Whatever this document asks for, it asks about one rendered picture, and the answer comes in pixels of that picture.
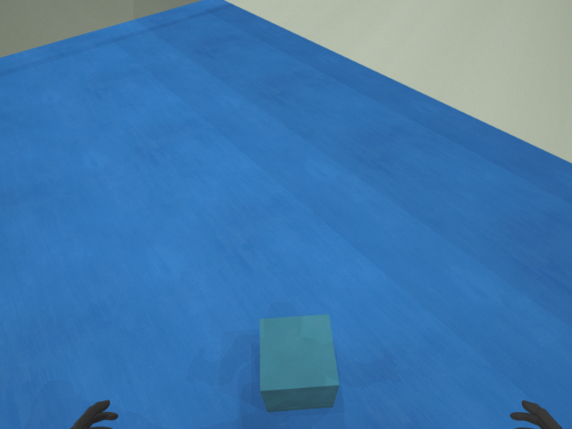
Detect right robot hand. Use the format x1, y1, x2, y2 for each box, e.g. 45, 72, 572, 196
510, 400, 563, 429

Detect carton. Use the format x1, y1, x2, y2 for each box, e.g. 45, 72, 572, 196
260, 314, 340, 412

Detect left robot hand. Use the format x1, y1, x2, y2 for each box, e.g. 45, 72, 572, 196
71, 400, 118, 429

